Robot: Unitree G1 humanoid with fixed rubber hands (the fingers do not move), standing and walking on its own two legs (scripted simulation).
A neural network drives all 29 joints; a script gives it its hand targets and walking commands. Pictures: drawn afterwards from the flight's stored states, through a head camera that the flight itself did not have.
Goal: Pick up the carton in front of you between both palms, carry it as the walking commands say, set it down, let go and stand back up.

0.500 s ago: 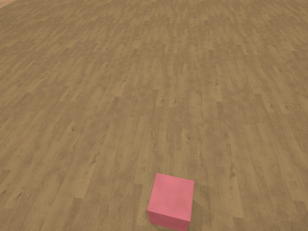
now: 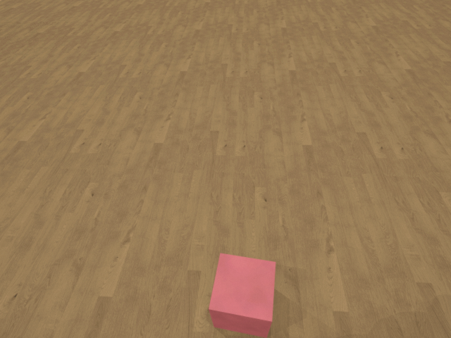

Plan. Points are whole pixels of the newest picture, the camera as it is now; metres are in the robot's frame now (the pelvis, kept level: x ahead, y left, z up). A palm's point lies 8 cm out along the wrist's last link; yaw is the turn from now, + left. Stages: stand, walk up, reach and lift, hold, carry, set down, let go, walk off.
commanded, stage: stand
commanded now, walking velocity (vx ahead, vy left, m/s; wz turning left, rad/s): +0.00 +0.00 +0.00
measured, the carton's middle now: (243, 295) +0.40 -0.03 -0.63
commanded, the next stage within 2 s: none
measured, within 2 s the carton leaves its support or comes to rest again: neither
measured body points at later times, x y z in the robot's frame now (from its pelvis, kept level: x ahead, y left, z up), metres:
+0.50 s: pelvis -0.02 +0.01 +0.01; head -0.01 -0.01 +0.46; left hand +0.03 +0.26 -0.12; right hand -0.04 -0.25 -0.15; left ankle -0.11 +0.13 -0.72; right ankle -0.01 -0.10 -0.72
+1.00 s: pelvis -0.03 +0.02 +0.01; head -0.02 +0.01 +0.46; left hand -0.01 +0.25 -0.14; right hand -0.08 -0.22 -0.15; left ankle -0.12 +0.13 -0.72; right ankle -0.01 -0.10 -0.72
